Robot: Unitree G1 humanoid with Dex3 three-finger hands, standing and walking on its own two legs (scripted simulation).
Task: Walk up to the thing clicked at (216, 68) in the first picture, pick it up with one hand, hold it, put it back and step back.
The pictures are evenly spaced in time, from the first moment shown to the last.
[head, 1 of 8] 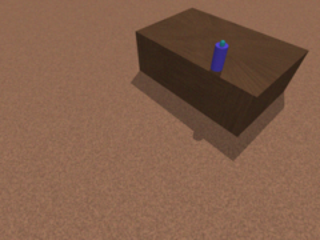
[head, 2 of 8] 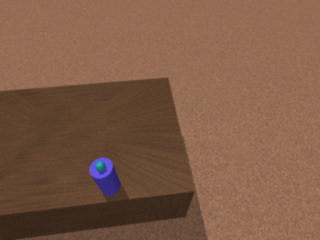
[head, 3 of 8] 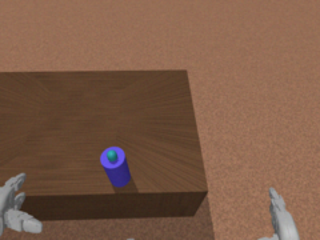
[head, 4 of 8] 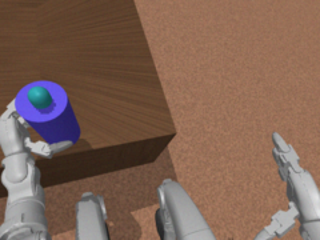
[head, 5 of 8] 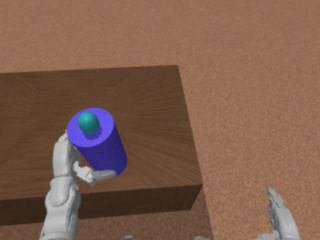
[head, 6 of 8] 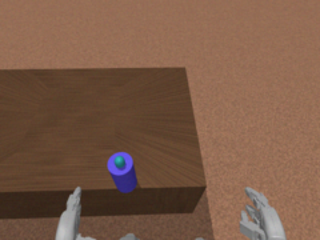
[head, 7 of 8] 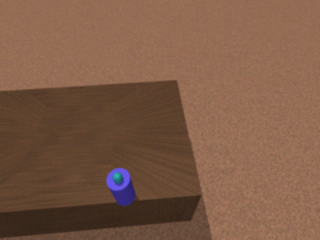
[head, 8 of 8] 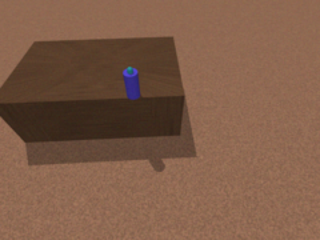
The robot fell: no
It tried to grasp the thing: yes
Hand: left
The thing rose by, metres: 0.32
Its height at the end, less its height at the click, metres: +0.00
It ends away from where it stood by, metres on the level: 0.06
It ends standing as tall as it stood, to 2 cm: yes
